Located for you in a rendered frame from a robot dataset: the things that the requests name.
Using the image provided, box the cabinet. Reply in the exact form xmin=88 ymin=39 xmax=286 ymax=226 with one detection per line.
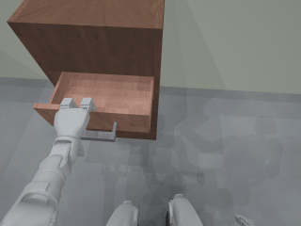
xmin=7 ymin=0 xmax=165 ymax=140

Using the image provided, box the left robot shin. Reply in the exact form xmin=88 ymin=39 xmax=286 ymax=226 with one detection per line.
xmin=123 ymin=201 xmax=132 ymax=205

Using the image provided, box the robot left forearm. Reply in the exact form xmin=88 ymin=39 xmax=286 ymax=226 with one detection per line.
xmin=0 ymin=136 xmax=80 ymax=226

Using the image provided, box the handle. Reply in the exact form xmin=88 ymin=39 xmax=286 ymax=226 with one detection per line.
xmin=80 ymin=121 xmax=118 ymax=142

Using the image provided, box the robot left upper arm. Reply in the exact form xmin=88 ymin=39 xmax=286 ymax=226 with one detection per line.
xmin=5 ymin=202 xmax=59 ymax=226

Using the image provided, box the robot left thigh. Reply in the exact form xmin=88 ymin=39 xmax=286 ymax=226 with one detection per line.
xmin=105 ymin=204 xmax=138 ymax=226

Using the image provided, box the left robot hand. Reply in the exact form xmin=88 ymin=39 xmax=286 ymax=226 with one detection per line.
xmin=54 ymin=97 xmax=96 ymax=156

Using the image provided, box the drawer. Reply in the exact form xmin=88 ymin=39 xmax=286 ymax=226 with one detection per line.
xmin=33 ymin=72 xmax=154 ymax=133

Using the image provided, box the right robot hand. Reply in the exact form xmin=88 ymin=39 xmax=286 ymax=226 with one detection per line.
xmin=235 ymin=215 xmax=254 ymax=226

